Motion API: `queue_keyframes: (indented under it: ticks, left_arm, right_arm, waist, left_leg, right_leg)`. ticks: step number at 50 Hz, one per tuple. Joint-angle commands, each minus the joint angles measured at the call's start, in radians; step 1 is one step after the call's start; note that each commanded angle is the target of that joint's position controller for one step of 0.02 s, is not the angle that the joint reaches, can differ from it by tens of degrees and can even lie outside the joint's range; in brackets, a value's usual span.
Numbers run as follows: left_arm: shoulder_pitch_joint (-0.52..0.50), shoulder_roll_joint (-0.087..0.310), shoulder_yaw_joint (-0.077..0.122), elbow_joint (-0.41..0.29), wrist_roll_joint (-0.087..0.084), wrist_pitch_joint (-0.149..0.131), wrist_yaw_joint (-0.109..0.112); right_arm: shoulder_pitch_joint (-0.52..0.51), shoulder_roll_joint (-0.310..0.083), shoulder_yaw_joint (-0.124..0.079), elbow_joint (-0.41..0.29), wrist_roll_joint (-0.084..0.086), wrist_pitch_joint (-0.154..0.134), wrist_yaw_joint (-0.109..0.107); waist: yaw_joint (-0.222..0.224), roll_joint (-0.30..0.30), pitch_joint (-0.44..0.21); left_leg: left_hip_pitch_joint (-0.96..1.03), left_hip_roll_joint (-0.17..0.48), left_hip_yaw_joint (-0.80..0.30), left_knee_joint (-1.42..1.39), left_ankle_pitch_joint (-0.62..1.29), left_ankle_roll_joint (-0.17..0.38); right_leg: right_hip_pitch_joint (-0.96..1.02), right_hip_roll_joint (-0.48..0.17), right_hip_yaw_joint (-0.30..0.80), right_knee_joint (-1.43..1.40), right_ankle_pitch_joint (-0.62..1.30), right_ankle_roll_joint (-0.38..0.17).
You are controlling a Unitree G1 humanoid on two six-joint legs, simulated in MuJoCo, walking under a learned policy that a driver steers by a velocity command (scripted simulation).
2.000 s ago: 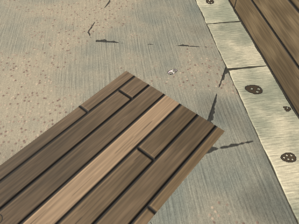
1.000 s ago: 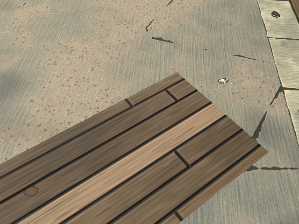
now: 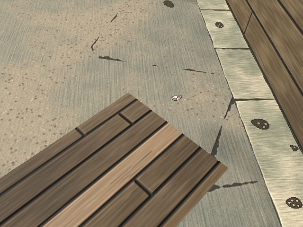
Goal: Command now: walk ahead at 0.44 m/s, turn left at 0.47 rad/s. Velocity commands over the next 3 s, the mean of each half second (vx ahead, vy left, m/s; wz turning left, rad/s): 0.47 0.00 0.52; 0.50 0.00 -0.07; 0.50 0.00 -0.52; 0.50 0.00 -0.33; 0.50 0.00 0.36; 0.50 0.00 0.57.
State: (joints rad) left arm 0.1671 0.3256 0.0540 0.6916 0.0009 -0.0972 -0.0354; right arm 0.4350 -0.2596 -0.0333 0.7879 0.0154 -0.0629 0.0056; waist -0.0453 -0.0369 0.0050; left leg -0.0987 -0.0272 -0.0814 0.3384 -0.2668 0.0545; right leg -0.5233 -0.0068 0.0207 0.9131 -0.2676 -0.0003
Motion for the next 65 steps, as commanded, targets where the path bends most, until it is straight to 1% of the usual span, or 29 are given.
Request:
queue_keyframes:
  ticks: [1, 5, 9, 11, 12, 13, 14, 15, 17, 18, 23, 28, 32, 34, 36, 37, 38, 39, 40, 41, 44, 47, 51, 58, 60, 62, 63, 64, 65]
  left_arm:
    - [-0.173, 0.035, 0.008, -0.112, 0.0, -0.024, -0.006]
    - [-0.271, 0.021, 0.001, -0.138, -0.012, -0.024, -0.01]
    - [-0.22, 0.081, 0.025, -0.133, -0.023, -0.03, -0.003]
    - [-0.062, 0.131, 0.054, -0.096, -0.019, -0.033, 0.012]
    - [0.092, 0.165, 0.069, -0.073, -0.008, -0.032, 0.021]
    - [0.225, 0.251, 0.087, -0.055, 0.014, -0.022, 0.026]
    - [0.218, 0.207, 0.072, -0.045, 0.012, -0.017, 0.013]
    - [0.149, 0.121, 0.051, -0.053, 0.001, -0.012, 0.018]
    - [0.07, 0.067, 0.036, -0.039, 0.003, -0.003, 0.023]
    - [0.047, 0.049, 0.031, -0.03, 0.012, -0.005, 0.024]
    - [0.053, 0.081, 0.045, 0.026, 0.0, -0.032, 0.022]
    - [0.074, 0.123, 0.051, 0.06, -0.017, -0.018, 0.02]
    - [0.168, 0.165, 0.057, 0.112, -0.04, 0.006, 0.02]
    - [0.18, 0.182, 0.057, 0.128, -0.043, 0.025, 0.022]
    - [0.176, 0.152, 0.037, 0.131, -0.034, 0.032, 0.027]
    - [0.195, 0.064, 0.004, 0.092, -0.008, 0.023, 0.025]
    - [0.279, -0.003, -0.018, 0.088, -0.017, 0.008, 0.022]
    - [0.201, 0.114, 0.015, 0.094, -0.048, 0.005, 0.021]
    - [0.142, 0.124, 0.022, 0.068, -0.059, 0.004, 0.02]
    - [0.115, 0.107, 0.02, 0.067, -0.046, 0.006, 0.026]
    - [0.165, 0.06, 0.022, 0.091, -0.037, 0.045, 0.028]
    - [0.122, 0.029, 0.02, 0.073, -0.033, 0.069, 0.032]
    - [0.018, 0.006, 0.01, 0.037, -0.024, 0.061, 0.012]
    - [-0.156, 0.013, 0.004, -0.055, -0.022, 0.06, -0.028]
    - [-0.116, 0.042, 0.02, -0.065, -0.022, 0.066, -0.031]
    - [0.116, 0.118, 0.067, -0.015, -0.029, 0.073, -0.02]
    - [0.276, 0.2, 0.104, 0.025, -0.031, 0.085, 0.001]
    - [0.236, 0.311, 0.117, 0.012, -0.036, 0.078, 0.01]
    - [0.249, 0.24, 0.093, -0.028, -0.027, 0.056, 0.0]
  right_arm:
    - [-0.014, -0.183, -0.049, -0.075, 0.003, 0.002, -0.026]
    - [0.026, -0.21, -0.061, -0.066, 0.009, 0.015, -0.04]
    - [0.003, -0.224, -0.074, -0.068, 0.018, 0.02, -0.043]
    - [-0.026, -0.201, -0.07, -0.082, 0.01, 0.025, -0.038]
    - [-0.041, -0.159, -0.054, -0.107, -0.005, 0.027, -0.033]
    - [0.062, -0.041, -0.021, -0.139, -0.012, 0.02, -0.032]
    - [0.123, -0.072, -0.019, -0.144, 0.027, 0.011, -0.031]
    - [0.038, -0.171, -0.046, -0.131, 0.044, 0.013, -0.029]
    - [-0.1, -0.178, -0.05, -0.153, 0.017, 0.018, -0.026]
    - [-0.112, -0.165, -0.054, -0.158, 0.012, 0.023, -0.022]
    - [-0.171, -0.083, -0.031, -0.191, 0.004, 0.04, -0.011]
    - [-0.318, -0.067, -0.01, -0.216, 0.0, 0.007, 0.02]
    - [-0.429, -0.088, -0.012, -0.264, 0.003, -0.004, 0.036]
    - [-0.392, -0.121, -0.028, -0.265, -0.002, -0.008, 0.036]
    - [-0.133, -0.204, -0.076, -0.192, -0.008, -0.006, 0.022]
    - [0.024, -0.297, -0.1, -0.173, -0.031, 0.002, 0.003]
    - [0.027, -0.321, -0.096, -0.18, -0.036, 0.004, 0.003]
    - [-0.003, -0.224, -0.071, -0.182, -0.03, -0.001, 0.008]
    - [-0.056, -0.193, -0.059, -0.171, -0.02, -0.007, 0.01]
    - [-0.116, -0.16, -0.051, -0.165, -0.019, -0.012, 0.013]
    - [-0.203, -0.108, -0.046, -0.15, -0.03, -0.042, 0.016]
    - [-0.216, -0.119, -0.056, -0.118, -0.034, -0.061, 0.006]
    - [-0.199, -0.148, -0.068, -0.087, -0.032, -0.054, -0.011]
    - [-0.123, -0.208, -0.094, -0.032, 0.003, -0.012, -0.021]
    - [-0.14, -0.238, -0.102, -0.034, 0.01, 0.003, -0.025]
    - [-0.169, -0.241, -0.099, -0.043, 0.021, 0.019, -0.028]
    - [-0.152, -0.205, -0.083, -0.057, 0.003, 0.012, -0.032]
    - [-0.063, -0.051, -0.038, -0.112, -0.036, -0.012, -0.022]
    - [-0.148, -0.122, -0.039, -0.124, -0.002, -0.051, -0.011]
  waist:
    - [-0.013, 0.141, 0.05]
    - [-0.047, 0.163, 0.075]
    - [0.003, 0.191, 0.065]
    - [0.091, 0.189, -0.032]
    - [0.164, 0.157, -0.177]
    - [0.143, -0.11, -0.371]
    - [0.107, -0.319, -0.406]
    - [0.115, -0.179, -0.22]
    - [0.095, -0.033, -0.043]
    - [0.071, -0.051, -0.014]
    - [0.048, -0.026, 0.044]
    - [0.088, 0.001, 0.071]
    - [0.113, -0.007, 0.088]
    - [0.068, -0.026, 0.051]
    - [-0.076, -0.02, -0.119]
    - [-0.116, 0.127, -0.283]
    - [-0.06, 0.307, -0.42]
    - [-0.093, 0.189, -0.316]
    - [-0.067, 0.183, -0.174]
    - [-0.032, 0.137, -0.112]
    - [0.042, 0.153, -0.046]
    - [0.058, 0.114, 0.015]
    - [0.031, 0.092, 0.057]
    - [-0.016, 0.074, 0.107]
    - [0.025, 0.105, 0.05]
    - [0.163, 0.101, -0.087]
    - [0.227, 0.019, -0.174]
    - [0.09, -0.251, -0.232]
    - [0.158, -0.119, -0.365]
  left_leg:
    - [0.094, 0.188, -0.214, -0.151, 0.215, 0.162]
    - [-0.041, 0.173, -0.198, -0.134, 0.199, 0.136]
    - [0.0, 0.225, -0.273, -0.072, 0.261, 0.098]
    - [-0.005, 0.171, -0.237, 0.118, 0.478, 0.058]
    - [-0.109, 0.113, -0.209, 0.349, 0.413, 0.026]
    - [-0.412, -0.024, -0.115, 0.721, -0.027, -0.034]
    - [-0.587, -0.031, -0.112, 0.919, -0.329, -0.049]
    - [-0.66, 0.039, -0.106, 0.991, -0.247, -0.05]
    - [-0.614, 0.114, -0.048, 0.932, -0.113, -0.046]
    - [-0.576, 0.142, -0.051, 0.893, -0.078, -0.044]
    - [-0.572, 0.159, -0.036, 0.723, 0.0, -0.059]
    - [-0.505, 0.128, 0.04, 0.39, 0.24, -0.05]
    - [-0.484, 0.105, 0.071, 0.253, 0.206, -0.018]
    - [-0.387, 0.067, 0.098, 0.2, 0.134, 0.007]
    - [0.028, 0.039, 0.116, 0.168, 0.192, 0.052]
    - [0.366, 0.284, -0.171, 0.188, 0.174, 0.135]
    - [0.492, 0.463, -0.581, 0.043, 0.014, 0.241]
    - [0.408, 0.433, -0.528, 0.0, -0.043, 0.204]
    - [0.288, 0.4, -0.366, -0.02, 0.007, 0.174]
    - [0.178, 0.355, -0.268, -0.048, 0.063, 0.154]
    - [-0.011, 0.299, -0.085, -0.156, 0.185, 0.145]
    - [-0.041, 0.298, 0.033, -0.208, 0.279, 0.147]
    - [-0.003, 0.273, 0.169, -0.227, 0.304, 0.125]
    - [0.179, 0.331, 0.266, -0.151, 0.435, 0.094]
    - [0.213, 0.328, 0.293, -0.021, 0.762, 0.071]
    - [0.136, 0.278, 0.336, 0.317, 0.921, 0.025]
    - [-0.094, 0.233, 0.334, 0.611, 0.645, -0.026]
    - [-0.542, 0.02, 0.241, 0.965, -0.297, -0.098]
    - [-0.65, -0.006, -0.008, 1.073, -0.357, -0.083]
  right_leg:
    - [-0.182, 0.004, -0.004, -0.169, 0.135, 0.044]
    - [-0.015, 0.043, -0.012, -0.354, 0.271, 0.06]
    - [0.09, 0.025, 0.034, -0.414, 0.243, 0.024]
    - [0.306, 0.032, 0.004, -0.461, 0.214, -0.024]
    - [0.563, -0.06, 0.079, -0.427, 0.181, -0.075]
    - [0.936, -0.319, 0.459, -0.442, -0.003, -0.199]
    - [0.949, -0.426, 0.813, -0.62, -0.212, -0.266]
    - [0.803, -0.388, 0.684, -0.65, -0.303, -0.229]
    - [0.538, -0.303, 0.391, -0.667, -0.064, -0.191]
    - [0.462, -0.269, 0.304, -0.691, 0.016, -0.183]
    - [0.369, -0.264, 0.127, -0.79, 0.191, -0.229]
    - [0.389, -0.214, -0.029, -0.801, 0.283, -0.203]
    - [0.504, -0.262, -0.017, -0.762, 0.336, -0.18]
    - [0.551, -0.269, -0.006, -0.664, 0.525, -0.159]
    - [0.422, -0.188, -0.065, -0.335, 0.653, -0.101]
    - [0.141, -0.102, -0.103, 0.023, 0.306, -0.042]
    - [-0.083, 0.032, 0.02, 0.286, -0.325, -0.007]
    - [-0.175, -0.01, 0.109, 0.376, -0.303, -0.011]
    - [-0.223, -0.053, 0.083, 0.367, -0.218, -0.018]
    - [-0.197, -0.092, 0.067, 0.322, -0.136, -0.015]
    - [-0.064, -0.133, 0.071, 0.267, -0.001, 0.006]
    - [-0.115, -0.135, 0.089, 0.195, 0.081, 0.024]
    - [-0.135, -0.122, 0.061, -0.05, 0.271, 0.023]
    - [-0.157, -0.088, -0.048, -0.263, 0.202, -0.049]
    - [-0.052, -0.026, -0.107, -0.266, 0.105, -0.088]
    - [0.274, 0.069, -0.148, -0.328, 0.108, -0.149]
    - [0.576, 0.01, 0.001, -0.351, 0.139, -0.199]
    - [0.858, -0.243, 0.581, -0.453, -0.03, -0.383]
    - [0.92, -0.324, 0.843, -0.613, -0.166, -0.431]
